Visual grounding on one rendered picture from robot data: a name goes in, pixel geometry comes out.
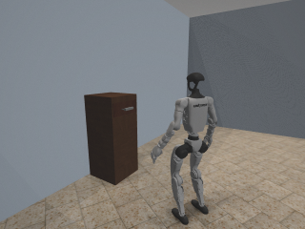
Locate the robot left hand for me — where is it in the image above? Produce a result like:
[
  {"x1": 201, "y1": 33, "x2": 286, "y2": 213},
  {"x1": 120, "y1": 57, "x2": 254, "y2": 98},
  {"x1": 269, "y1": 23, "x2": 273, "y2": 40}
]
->
[{"x1": 151, "y1": 145, "x2": 163, "y2": 164}]

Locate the robot right thigh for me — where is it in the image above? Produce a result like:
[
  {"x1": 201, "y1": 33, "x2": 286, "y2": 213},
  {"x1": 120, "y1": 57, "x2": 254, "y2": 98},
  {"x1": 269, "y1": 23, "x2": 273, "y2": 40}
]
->
[{"x1": 190, "y1": 140, "x2": 209, "y2": 179}]

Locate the drawer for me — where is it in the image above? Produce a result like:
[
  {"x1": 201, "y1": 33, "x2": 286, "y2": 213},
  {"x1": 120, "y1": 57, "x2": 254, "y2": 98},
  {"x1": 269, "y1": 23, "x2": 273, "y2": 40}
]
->
[{"x1": 112, "y1": 99, "x2": 136, "y2": 118}]

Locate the cabinet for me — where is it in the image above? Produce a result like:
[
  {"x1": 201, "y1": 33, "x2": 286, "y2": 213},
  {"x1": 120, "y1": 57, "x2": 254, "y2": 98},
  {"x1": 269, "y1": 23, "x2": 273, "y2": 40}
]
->
[{"x1": 84, "y1": 92, "x2": 138, "y2": 185}]

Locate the robot right hand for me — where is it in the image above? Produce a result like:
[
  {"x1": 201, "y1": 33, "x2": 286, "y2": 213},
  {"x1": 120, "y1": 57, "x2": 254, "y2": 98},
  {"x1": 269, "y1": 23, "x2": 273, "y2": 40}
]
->
[{"x1": 203, "y1": 135, "x2": 213, "y2": 148}]

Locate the robot right forearm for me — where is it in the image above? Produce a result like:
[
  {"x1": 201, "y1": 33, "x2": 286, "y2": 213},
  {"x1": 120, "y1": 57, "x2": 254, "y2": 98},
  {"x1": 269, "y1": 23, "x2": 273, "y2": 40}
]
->
[{"x1": 206, "y1": 121, "x2": 217, "y2": 138}]

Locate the handle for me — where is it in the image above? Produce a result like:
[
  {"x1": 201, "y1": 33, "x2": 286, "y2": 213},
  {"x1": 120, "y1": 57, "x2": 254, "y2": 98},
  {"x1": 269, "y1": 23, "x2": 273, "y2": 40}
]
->
[{"x1": 121, "y1": 107, "x2": 133, "y2": 111}]

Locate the robot left forearm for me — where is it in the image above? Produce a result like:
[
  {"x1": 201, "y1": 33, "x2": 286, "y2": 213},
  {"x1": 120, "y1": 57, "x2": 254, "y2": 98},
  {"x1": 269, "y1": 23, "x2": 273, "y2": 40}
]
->
[{"x1": 157, "y1": 121, "x2": 175, "y2": 149}]

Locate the humanoid robot head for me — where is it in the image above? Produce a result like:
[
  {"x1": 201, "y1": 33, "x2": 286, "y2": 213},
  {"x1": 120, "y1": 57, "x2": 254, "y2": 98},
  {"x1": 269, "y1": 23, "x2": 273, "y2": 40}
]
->
[{"x1": 186, "y1": 73, "x2": 205, "y2": 98}]

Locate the robot right upper arm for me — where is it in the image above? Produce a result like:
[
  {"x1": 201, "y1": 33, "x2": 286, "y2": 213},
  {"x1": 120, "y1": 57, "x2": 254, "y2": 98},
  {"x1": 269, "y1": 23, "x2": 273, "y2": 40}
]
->
[{"x1": 205, "y1": 96, "x2": 217, "y2": 125}]

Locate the robot left upper arm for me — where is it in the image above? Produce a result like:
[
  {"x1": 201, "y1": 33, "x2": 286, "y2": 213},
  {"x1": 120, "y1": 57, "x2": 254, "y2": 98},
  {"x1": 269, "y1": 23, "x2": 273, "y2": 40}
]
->
[{"x1": 173, "y1": 97, "x2": 188, "y2": 131}]

